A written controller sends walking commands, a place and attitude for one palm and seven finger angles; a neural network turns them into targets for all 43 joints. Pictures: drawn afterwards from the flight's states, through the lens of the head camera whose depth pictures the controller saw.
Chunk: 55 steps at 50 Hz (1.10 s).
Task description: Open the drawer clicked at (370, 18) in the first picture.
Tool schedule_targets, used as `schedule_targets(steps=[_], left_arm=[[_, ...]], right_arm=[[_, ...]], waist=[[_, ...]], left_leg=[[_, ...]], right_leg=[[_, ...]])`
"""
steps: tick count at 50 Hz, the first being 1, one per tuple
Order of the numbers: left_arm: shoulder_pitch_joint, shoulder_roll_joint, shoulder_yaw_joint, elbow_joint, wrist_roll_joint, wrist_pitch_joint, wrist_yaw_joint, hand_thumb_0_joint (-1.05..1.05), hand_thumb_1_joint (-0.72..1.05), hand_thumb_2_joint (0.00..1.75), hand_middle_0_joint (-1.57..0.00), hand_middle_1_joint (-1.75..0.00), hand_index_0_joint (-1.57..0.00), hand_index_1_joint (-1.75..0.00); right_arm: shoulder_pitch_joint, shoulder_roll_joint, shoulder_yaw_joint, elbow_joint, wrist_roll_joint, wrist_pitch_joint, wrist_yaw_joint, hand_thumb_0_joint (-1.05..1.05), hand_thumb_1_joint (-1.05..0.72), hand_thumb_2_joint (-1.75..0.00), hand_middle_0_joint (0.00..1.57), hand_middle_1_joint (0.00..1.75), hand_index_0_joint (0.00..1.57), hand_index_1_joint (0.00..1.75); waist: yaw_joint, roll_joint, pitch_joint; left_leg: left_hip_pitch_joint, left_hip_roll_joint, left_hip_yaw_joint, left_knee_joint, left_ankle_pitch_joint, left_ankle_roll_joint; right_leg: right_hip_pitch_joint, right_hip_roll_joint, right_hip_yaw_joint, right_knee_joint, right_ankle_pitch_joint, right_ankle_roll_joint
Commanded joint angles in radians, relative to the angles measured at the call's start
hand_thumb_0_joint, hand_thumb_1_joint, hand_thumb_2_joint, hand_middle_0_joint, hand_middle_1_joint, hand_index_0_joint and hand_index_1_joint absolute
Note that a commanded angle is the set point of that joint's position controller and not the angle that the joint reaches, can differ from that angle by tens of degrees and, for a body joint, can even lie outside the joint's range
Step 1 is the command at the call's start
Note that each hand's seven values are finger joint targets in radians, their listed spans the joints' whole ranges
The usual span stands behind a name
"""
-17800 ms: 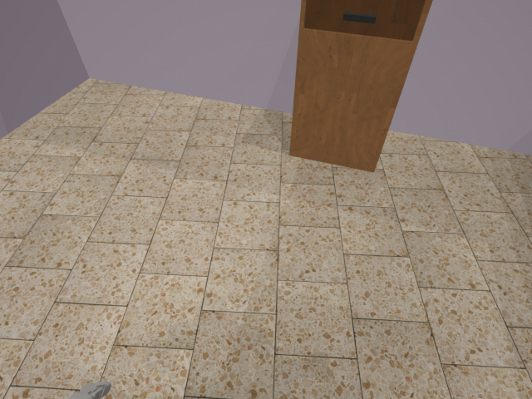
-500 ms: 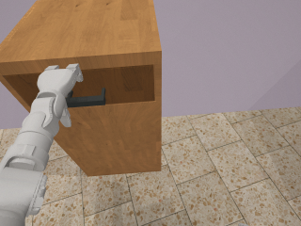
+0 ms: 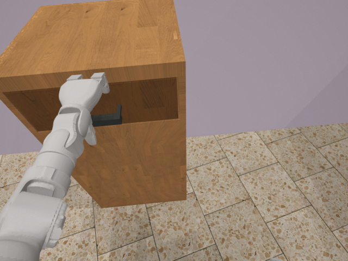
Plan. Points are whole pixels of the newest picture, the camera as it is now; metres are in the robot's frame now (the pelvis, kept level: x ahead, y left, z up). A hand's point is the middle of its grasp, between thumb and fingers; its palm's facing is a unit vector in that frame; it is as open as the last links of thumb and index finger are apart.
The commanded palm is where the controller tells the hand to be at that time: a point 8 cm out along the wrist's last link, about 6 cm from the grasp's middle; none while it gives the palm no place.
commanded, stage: lift the fingers back up to retry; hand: left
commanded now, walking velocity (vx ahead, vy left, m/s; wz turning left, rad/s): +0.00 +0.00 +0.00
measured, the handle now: (99, 115) +0.49 +0.23 +0.04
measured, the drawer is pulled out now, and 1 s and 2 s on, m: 0.00 0.00 0.00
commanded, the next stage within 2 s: re-aim the fingers above the handle in 0.04 s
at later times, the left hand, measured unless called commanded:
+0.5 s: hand (79, 115) +0.43 +0.25 +0.11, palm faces +0.00 +0.01 -1.00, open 13.8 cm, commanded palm +0.40 +0.24 +0.16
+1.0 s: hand (80, 116) +0.43 +0.25 +0.10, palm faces -0.02 +0.01 -1.00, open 13.8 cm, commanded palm +0.41 +0.24 +0.16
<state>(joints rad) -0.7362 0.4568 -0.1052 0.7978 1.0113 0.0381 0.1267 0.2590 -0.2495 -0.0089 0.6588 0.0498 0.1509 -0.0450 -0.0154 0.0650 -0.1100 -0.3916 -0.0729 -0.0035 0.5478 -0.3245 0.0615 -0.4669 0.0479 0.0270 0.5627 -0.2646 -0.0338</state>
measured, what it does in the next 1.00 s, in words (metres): stands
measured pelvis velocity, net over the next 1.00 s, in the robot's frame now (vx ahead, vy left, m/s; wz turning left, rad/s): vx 0.00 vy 0.00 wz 0.01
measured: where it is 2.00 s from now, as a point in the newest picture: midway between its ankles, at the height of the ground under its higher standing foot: outside the picture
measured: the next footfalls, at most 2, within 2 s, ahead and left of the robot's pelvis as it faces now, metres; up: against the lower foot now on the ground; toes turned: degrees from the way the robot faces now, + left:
none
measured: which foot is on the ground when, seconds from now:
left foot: down 0.00-1.00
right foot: down 0.00-1.00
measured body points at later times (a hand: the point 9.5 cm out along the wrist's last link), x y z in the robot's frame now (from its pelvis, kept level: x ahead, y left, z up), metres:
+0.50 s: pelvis +0.00 -0.01 +0.00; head +0.03 -0.03 +0.45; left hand +0.42 +0.24 +0.16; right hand +0.12 -0.26 -0.13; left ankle -0.04 +0.08 -0.73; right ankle +0.00 -0.10 -0.73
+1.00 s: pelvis +0.00 +0.00 +0.00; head +0.04 -0.03 +0.45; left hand +0.43 +0.24 +0.16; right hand +0.10 -0.26 -0.14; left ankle -0.04 +0.08 -0.73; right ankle +0.00 -0.10 -0.73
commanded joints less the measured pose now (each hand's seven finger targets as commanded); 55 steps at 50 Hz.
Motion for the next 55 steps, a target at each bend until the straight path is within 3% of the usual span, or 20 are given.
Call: schedule_targets(steps=[1,4,11,13,16,22,23,25,27,31,33,35,37,41,42,45,50,51,54,55], left_arm=[[-0.388,0.327,0.130,-0.187,0.002,0.010,0.009,0.00,-0.50,0.30,-0.30,-1.20,-0.30,-1.20],[-0.400,0.276,0.088,-0.213,0.001,-0.012,-0.009,0.00,-0.50,0.30,-0.30,-1.20,-0.30,-1.20],[-0.412,0.268,0.087,-0.342,-0.024,-0.082,-0.003,0.00,-0.50,0.30,-0.30,-1.20,-0.30,-1.20],[-0.400,0.292,0.113,-0.309,-0.026,-0.080,0.008,0.00,-0.50,0.30,-0.30,-1.20,-0.30,-1.20],[-0.397,0.323,0.144,-0.302,-0.027,-0.075,0.025,0.00,-0.50,0.30,-0.30,-1.20,-0.30,-1.20],[-0.388,0.300,0.108,-0.209,-0.016,-0.036,0.017,0.00,-0.50,0.30,-0.30,-1.20,-0.30,-1.20],[-0.420,0.275,0.077,-0.222,-0.017,-0.038,0.009,0.00,-0.50,0.30,-0.30,-1.20,-0.30,-1.20],[-0.401,0.316,0.112,-0.250,-0.019,-0.051,-0.004,0.00,-0.50,0.30,-0.30,-1.20,-0.30,-1.20],[-0.427,0.254,0.059,-0.273,-0.027,-0.063,-0.016,0.00,-0.50,0.30,-0.30,-1.20,-0.30,-1.20],[-0.407,0.239,0.063,-0.285,-0.036,-0.083,-0.018,0.00,-0.50,0.30,-0.30,-1.20,-0.30,-1.20],[-0.420,0.286,0.104,-0.258,-0.030,-0.087,-0.002,0.00,-0.50,0.30,-0.30,-1.20,-0.30,-1.20],[-0.400,0.358,0.174,-0.263,-0.021,-0.089,0.020,0.00,-0.50,0.30,-0.30,-1.20,-0.30,-1.20],[-0.408,0.325,0.150,-0.246,-0.013,-0.079,0.040,0.00,-0.50,0.30,-0.30,-1.20,-0.30,-1.20],[-0.370,0.353,0.167,-0.181,-0.002,-0.039,0.051,0.00,-0.50,0.30,-0.30,-1.20,-0.30,-1.20],[-0.401,0.345,0.149,-0.187,0.001,-0.033,0.048,0.00,-0.50,0.30,-0.30,-1.20,-0.30,-1.20],[-0.369,0.294,0.111,-0.229,-0.008,-0.028,0.021,0.00,-0.50,0.30,-0.30,-1.20,-0.30,-1.20],[-0.403,0.218,0.041,-0.304,-0.038,-0.055,-0.024,0.00,-0.50,0.30,-0.30,-1.20,-0.30,-1.20],[-0.410,0.261,0.073,-0.311,-0.034,-0.065,-0.023,0.00,-0.50,0.30,-0.30,-1.20,-0.30,-1.20],[-0.431,0.281,0.095,-0.307,-0.027,-0.084,-0.004,0.00,-0.50,0.30,-0.30,-1.20,-0.30,-1.20],[-0.381,0.340,0.159,-0.311,-0.026,-0.089,0.005,0.00,-0.50,0.30,-0.30,-1.20,-0.30,-1.20]], right_arm=[[-0.010,-0.144,-0.051,-0.130,-0.007,-0.036,-0.016,0.00,-0.90,-0.90,0.20,0.30,0.20,0.30],[-0.015,-0.141,-0.051,-0.135,-0.004,-0.042,-0.017,0.00,-0.90,-0.90,0.20,0.30,0.20,0.30],[-0.006,-0.136,-0.068,-0.131,-0.008,-0.059,-0.015,0.00,-0.90,-0.90,0.20,0.30,0.20,0.30],[-0.006,-0.139,-0.066,-0.117,-0.008,-0.058,-0.014,0.00,-0.90,-0.90,0.20,0.30,0.20,0.30],[-0.010,-0.140,-0.066,-0.112,-0.008,-0.060,-0.012,0.00,-0.90,-0.90,0.20,0.30,0.20,0.30],[-0.017,-0.144,-0.059,-0.107,-0.004,-0.054,-0.014,0.00,-0.90,-0.90,0.20,0.30,0.20,0.30],[-0.016,-0.146,-0.058,-0.109,-0.004,-0.055,-0.015,0.00,-0.90,-0.90,0.20,0.30,0.20,0.30],[-0.015,-0.151,-0.063,-0.121,-0.007,-0.053,-0.017,0.00,-0.90,-0.90,0.20,0.30,0.20,0.30],[-0.011,-0.142,-0.061,-0.124,-0.005,-0.055,-0.017,0.00,-0.90,-0.90,0.20,0.30,0.20,0.30],[-0.004,-0.136,-0.065,-0.124,-0.007,-0.055,-0.013,0.00,-0.90,-0.90,0.20,0.30,0.20,0.30],[-0.001,-0.139,-0.063,-0.112,-0.009,-0.054,-0.015,0.00,-0.90,-0.90,0.20,0.30,0.20,0.30],[-0.005,-0.142,-0.062,-0.113,-0.013,-0.052,-0.015,0.00,-0.90,-0.90,0.20,0.30,0.20,0.30],[-0.012,-0.131,-0.058,-0.110,-0.011,-0.052,-0.012,0.00,-0.90,-0.90,0.20,0.30,0.20,0.30],[-0.013,-0.139,-0.055,-0.110,-0.010,-0.051,-0.012,0.00,-0.90,-0.90,0.20,0.30,0.20,0.30],[-0.011,-0.143,-0.055,-0.108,-0.008,-0.050,-0.013,0.00,-0.90,-0.90,0.20,0.30,0.20,0.30],[-0.005,-0.146,-0.065,-0.126,-0.006,-0.053,-0.009,0.00,-0.90,-0.90,0.20,0.30,0.20,0.30],[0.004,-0.146,-0.071,-0.130,-0.004,-0.056,-0.015,0.00,-0.90,-0.90,0.20,0.30,0.20,0.30],[0.007,-0.146,-0.071,-0.121,-0.003,-0.056,-0.018,0.00,-0.90,-0.90,0.20,0.30,0.20,0.30],[0.007,-0.138,-0.067,-0.111,-0.007,-0.055,-0.018,0.00,-0.90,-0.90,0.20,0.30,0.20,0.30],[0.002,-0.142,-0.067,-0.114,-0.010,-0.054,-0.017,0.00,-0.90,-0.90,0.20,0.30,0.20,0.30]], waist=[[0.024,-0.078,-0.337],[0.006,-0.064,-0.283],[-0.002,-0.008,-0.343],[-0.001,-0.031,-0.308],[0.015,-0.041,-0.323],[-0.001,-0.064,-0.275],[-0.010,-0.073,-0.291],[0.004,-0.055,-0.337],[-0.013,-0.044,-0.330],[-0.007,-0.055,-0.324],[-0.005,-0.068,-0.306],[0.023,-0.050,-0.334],[0.018,-0.036,-0.322],[0.025,-0.064,-0.312],[0.012,-0.068,-0.314],[0.010,-0.050,-0.365],[-0.025,-0.076,-0.339],[-0.016,-0.053,-0.348],[-0.009,-0.027,-0.322],[0.021,-0.025,-0.340]], left_leg=[[0.062,0.043,0.002,-0.049,0.408,-0.020],[0.073,0.046,-0.001,-0.049,0.386,-0.020],[0.141,0.041,-0.016,-0.022,0.439,-0.023],[0.117,0.039,-0.013,-0.025,0.415,-0.025],[0.089,0.034,-0.011,-0.030,0.405,-0.025],[0.059,0.034,-0.002,-0.036,0.358,-0.023],[0.064,0.034,-0.001,-0.035,0.349,-0.020],[0.072,0.031,-0.004,-0.030,0.376,-0.020],[0.096,0.034,-0.009,-0.022,0.391,-0.019],[0.106,0.034,-0.017,-0.014,0.407,-0.019],[0.081,0.033,-0.016,-0.017,0.385,-0.020],[0.061,0.030,-0.013,-0.021,0.408,-0.024],[0.058,0.032,-0.008,-0.019,0.410,-0.026],[0.021,0.035,0.002,-0.031,0.376,-0.025],[0.027,0.036,0.002,-0.030,0.375,-0.024],[0.075,0.040,-0.001,-0.024,0.435,-0.023],[0.118,0.041,-0.012,-0.013,0.421,-0.012],[0.124,0.039,-0.016,-0.011,0.422,-0.014],[0.117,0.036,-0.021,-0.011,0.435,-0.022],[0.102,0.035,-0.018,-0.018,0.435,-0.024]], right_leg=[[0.301,-0.029,-0.005,-0.031,0.320,-0.016],[0.250,-0.027,-0.009,-0.040,0.291,-0.016],[0.232,-0.022,-0.004,-0.034,0.304,-0.019],[0.223,-0.021,-0.005,-0.037,0.295,-0.018],[0.257,-0.024,-0.003,-0.032,0.302,-0.019],[0.241,-0.028,-0.006,-0.040,0.282,-0.016],[0.241,-0.030,-0.003,-0.042,0.281,-0.012],[0.277,-0.029,0.002,-0.037,0.300,-0.016],[0.244,-0.029,-0.005,-0.033,0.310,-0.014],[0.227,-0.024,-0.008,-0.031,0.303,-0.015],[0.224,-0.024,-0.007,-0.029,0.295,-0.015],[0.264,-0.024,-0.004,-0.019,0.310,-0.020],[0.248,-0.024,-0.006,-0.014,0.314,-0.020],[0.273,-0.025,-0.003,-0.019,0.302,-0.017],[0.263,-0.026,-0.004,-0.020,0.307,-0.015],[0.276,-0.024,-0.007,-0.020,0.332,-0.016],[0.237,-0.023,-0.004,-0.039,0.320,-0.010],[0.233,-0.022,-0.001,-0.035,0.317,-0.012],[0.214,-0.021,-0.008,-0.027,0.313,-0.017],[0.251,-0.020,-0.003,-0.026,0.310,-0.022]])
